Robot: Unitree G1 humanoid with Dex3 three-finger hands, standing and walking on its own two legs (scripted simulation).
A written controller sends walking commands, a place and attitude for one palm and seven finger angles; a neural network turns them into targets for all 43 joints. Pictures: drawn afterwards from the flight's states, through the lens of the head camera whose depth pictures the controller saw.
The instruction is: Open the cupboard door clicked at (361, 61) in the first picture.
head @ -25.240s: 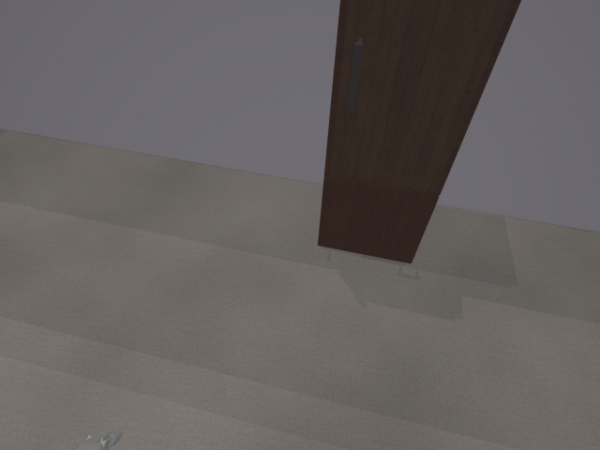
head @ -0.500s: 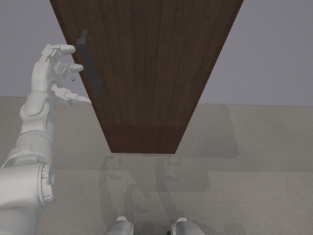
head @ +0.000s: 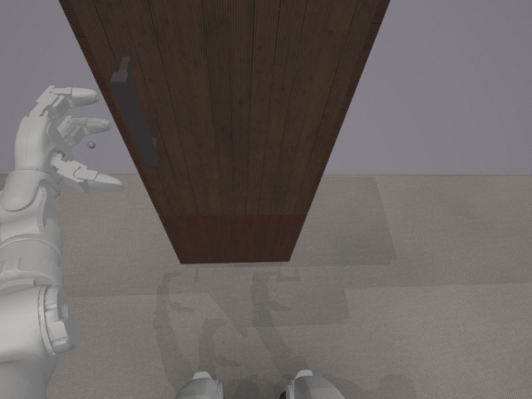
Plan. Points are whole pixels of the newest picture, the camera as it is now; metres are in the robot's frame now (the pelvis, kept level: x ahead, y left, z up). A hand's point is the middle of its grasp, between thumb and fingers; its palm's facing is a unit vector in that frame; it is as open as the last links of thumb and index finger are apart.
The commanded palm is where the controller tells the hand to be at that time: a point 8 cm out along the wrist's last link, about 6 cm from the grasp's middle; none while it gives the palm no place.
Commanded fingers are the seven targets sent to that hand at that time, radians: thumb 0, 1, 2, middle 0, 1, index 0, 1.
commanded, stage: move the hooked fingers beside the handle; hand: left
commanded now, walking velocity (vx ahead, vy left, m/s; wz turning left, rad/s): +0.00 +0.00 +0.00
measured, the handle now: (140, 117) +0.52 +0.18 +0.08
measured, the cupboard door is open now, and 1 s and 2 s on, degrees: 0 0 0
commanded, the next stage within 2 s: slide the fingers in behind the handle in 0.82 s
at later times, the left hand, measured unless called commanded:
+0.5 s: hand (100, 138) +0.48 +0.22 +0.09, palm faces -0.02 -1.00 -0.02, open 14.0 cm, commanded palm +0.45 +0.27 +0.08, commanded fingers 0.00 -0.50 0.30 -0.30 -1.20 -0.30 -1.20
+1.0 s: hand (102, 147) +0.47 +0.22 +0.08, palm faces -0.02 -1.00 -0.02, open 14.0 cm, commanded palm +0.44 +0.26 +0.08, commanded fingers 0.00 -0.50 0.30 -0.30 -1.20 -0.30 -1.20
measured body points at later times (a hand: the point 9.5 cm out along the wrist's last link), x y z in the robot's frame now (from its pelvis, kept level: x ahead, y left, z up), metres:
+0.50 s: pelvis +0.00 +0.00 +0.00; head +0.10 +0.02 +0.43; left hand +0.47 +0.28 +0.09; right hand +0.01 -0.26 -0.11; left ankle +0.00 +0.10 -0.69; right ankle +0.00 -0.12 -0.69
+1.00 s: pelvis +0.00 +0.00 +0.00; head +0.10 +0.02 +0.44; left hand +0.46 +0.28 +0.08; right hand +0.03 -0.27 -0.11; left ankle +0.00 +0.10 -0.69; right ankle +0.00 -0.12 -0.69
